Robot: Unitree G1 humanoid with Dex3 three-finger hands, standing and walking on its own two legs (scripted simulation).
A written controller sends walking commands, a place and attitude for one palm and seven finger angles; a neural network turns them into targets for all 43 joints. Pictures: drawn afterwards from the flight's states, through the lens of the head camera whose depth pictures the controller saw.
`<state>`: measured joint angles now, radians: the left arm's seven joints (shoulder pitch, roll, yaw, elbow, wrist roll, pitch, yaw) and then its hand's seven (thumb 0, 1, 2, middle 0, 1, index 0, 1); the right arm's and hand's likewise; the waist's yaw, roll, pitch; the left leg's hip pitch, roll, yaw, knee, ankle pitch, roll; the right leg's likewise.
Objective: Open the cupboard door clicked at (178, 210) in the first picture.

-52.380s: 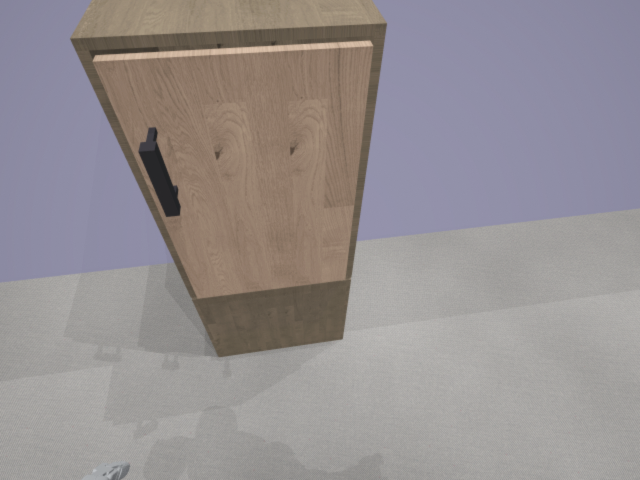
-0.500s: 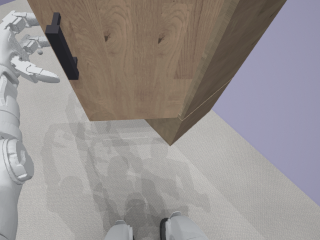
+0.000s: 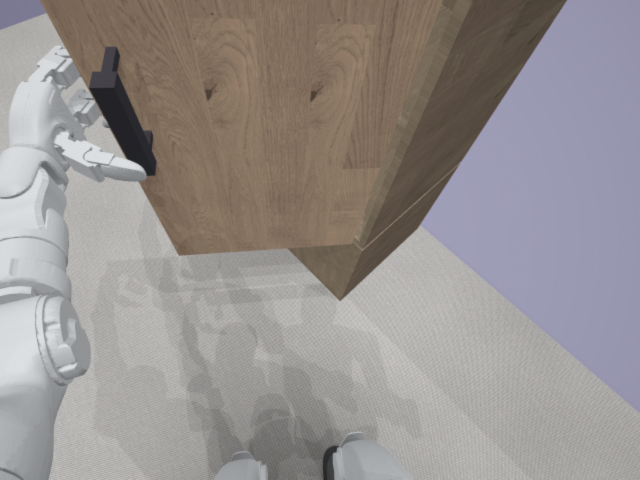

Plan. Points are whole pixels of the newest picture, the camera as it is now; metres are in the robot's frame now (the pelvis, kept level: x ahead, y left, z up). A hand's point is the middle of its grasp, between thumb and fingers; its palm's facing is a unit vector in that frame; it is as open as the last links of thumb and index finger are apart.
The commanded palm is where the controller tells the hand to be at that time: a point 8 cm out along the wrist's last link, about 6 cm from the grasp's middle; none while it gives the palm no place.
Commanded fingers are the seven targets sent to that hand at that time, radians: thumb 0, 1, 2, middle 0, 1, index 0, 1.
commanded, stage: slide the fingers in behind the handle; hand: left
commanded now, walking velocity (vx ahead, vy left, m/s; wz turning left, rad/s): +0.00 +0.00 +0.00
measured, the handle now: (129, 116) +0.52 +0.18 +0.11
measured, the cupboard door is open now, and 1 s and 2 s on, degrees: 53 56 59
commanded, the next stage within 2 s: close the thumb around the handle in 0.86 s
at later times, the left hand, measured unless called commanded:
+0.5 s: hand (116, 137) +0.49 +0.19 +0.10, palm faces -0.04 -1.00 +0.01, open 14.1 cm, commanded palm +0.47 +0.21 +0.10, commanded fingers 0.00 -0.50 0.30 -0.30 -1.20 -0.30 -1.20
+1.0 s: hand (116, 138) +0.49 +0.19 +0.10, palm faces -0.04 -1.00 -0.01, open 14.1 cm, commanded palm +0.47 +0.21 +0.10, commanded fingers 0.00 -0.33 0.37 -0.31 -1.22 -0.31 -1.22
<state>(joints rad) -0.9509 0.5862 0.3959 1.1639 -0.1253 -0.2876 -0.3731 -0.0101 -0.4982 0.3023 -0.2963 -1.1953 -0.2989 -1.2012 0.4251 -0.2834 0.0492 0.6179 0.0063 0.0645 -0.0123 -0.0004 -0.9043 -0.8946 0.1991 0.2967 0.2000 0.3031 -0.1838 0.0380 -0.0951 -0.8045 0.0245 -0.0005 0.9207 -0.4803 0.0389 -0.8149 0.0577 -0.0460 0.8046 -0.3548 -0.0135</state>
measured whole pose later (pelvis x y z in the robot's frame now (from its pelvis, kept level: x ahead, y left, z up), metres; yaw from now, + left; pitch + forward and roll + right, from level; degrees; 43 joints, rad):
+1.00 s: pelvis -0.01 -0.01 +0.00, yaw +2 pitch +19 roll -3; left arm -0.97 0.51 0.28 1.18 -0.16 -0.32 -0.29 -0.01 -0.50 0.30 -0.26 -1.19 -0.26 -1.20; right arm 0.40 -0.28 0.04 0.68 0.00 -0.01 -0.01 0.00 -0.91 -0.89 0.20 0.30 0.20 0.30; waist -0.15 0.04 -0.09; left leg -0.81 0.00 -0.03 0.93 -0.46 0.03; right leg -0.81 0.04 -0.07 0.83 -0.35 -0.02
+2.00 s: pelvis -0.01 +0.00 +0.00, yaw +0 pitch +17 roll -3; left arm -0.81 0.46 0.34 1.05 -0.17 -0.31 -0.31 -0.02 0.04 0.51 -0.09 -1.28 -0.10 -1.32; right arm 0.39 -0.28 0.04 0.62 0.02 0.03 0.00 0.00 -0.91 -0.89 0.20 0.30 0.20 0.30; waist -0.14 0.04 -0.10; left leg -0.74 0.01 0.02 0.90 -0.46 0.04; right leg -0.77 0.04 -0.03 0.81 -0.35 -0.01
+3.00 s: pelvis -0.01 -0.05 +0.02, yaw +4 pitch +5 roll +0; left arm 0.22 -0.07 -0.19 -0.12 0.04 -0.09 0.45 -0.01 0.15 0.47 -0.07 -1.20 -0.07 -1.23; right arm 0.21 -0.21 0.01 0.58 -0.04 0.03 -0.02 0.01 -0.91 -0.90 0.20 0.30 0.20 0.30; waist 0.00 0.04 -0.07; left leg -0.44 0.00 -0.04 0.78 -0.43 -0.02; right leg -0.49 0.04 -0.08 0.78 -0.38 -0.07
